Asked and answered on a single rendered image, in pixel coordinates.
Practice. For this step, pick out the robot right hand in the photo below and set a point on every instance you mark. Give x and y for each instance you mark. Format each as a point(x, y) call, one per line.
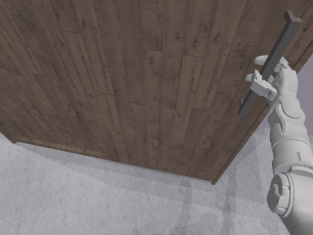
point(284, 84)

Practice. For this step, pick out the handle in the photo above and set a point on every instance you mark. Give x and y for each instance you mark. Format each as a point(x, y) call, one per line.
point(284, 40)

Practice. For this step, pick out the right robot upper arm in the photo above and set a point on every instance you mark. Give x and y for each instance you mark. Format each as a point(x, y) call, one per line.
point(290, 196)

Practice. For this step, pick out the robot right forearm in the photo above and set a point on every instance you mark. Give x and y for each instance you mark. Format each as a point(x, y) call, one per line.
point(290, 144)

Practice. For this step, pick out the wardrobe door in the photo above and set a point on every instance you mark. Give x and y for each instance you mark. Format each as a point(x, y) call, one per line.
point(159, 82)
point(36, 100)

